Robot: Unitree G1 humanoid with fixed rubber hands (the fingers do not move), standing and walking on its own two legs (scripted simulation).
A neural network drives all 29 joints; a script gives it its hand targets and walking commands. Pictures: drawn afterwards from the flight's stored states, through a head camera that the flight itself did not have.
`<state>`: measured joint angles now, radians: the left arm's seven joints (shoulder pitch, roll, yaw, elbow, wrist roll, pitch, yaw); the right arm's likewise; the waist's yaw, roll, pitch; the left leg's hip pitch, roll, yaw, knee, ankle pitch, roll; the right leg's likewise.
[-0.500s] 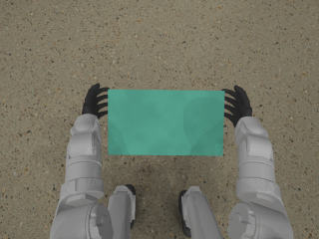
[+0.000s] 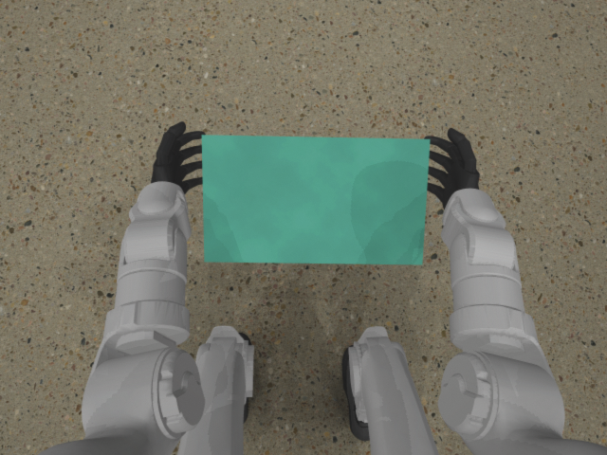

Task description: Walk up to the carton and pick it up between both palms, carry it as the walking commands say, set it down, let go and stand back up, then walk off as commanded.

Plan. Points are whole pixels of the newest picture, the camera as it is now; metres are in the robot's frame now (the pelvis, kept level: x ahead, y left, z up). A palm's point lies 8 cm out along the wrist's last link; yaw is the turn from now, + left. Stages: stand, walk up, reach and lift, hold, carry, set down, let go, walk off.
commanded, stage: set down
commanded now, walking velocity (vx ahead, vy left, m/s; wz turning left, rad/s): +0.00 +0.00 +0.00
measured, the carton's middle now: (312, 197) +0.47 -0.01 -0.18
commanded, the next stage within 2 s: none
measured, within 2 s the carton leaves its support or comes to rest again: neither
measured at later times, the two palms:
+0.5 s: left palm (188, 192) +0.48 +0.18 -0.17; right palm (429, 197) +0.47 -0.19 -0.16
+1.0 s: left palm (202, 196) +0.50 +0.17 -0.25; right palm (411, 202) +0.49 -0.19 -0.25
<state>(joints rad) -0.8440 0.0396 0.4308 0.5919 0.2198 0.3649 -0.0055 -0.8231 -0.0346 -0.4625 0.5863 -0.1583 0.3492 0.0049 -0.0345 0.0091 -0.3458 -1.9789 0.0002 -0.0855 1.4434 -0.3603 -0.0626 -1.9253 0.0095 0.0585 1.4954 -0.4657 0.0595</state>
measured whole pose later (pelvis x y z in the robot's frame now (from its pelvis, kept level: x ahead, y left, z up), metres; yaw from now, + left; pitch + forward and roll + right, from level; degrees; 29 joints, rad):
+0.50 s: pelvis -0.02 +0.00 -0.07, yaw -1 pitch +53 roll -2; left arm -1.04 0.11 0.43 0.67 0.17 0.34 0.03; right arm -1.01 -0.10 -0.47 0.64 -0.15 0.34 0.01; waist -0.03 0.01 -0.22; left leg -2.21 -0.01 -0.09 1.66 -0.38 -0.06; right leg -2.15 0.02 0.08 1.72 -0.49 0.08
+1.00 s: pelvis -0.03 +0.00 -0.13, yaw -1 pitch +51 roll -1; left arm -1.21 0.21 0.37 0.82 0.08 0.28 0.06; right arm -1.17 -0.19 -0.40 0.76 -0.08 0.29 -0.03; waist -0.01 0.01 -0.06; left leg -2.36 -0.02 -0.10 1.87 -0.39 -0.08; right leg -2.31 0.05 0.08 1.93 -0.51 0.09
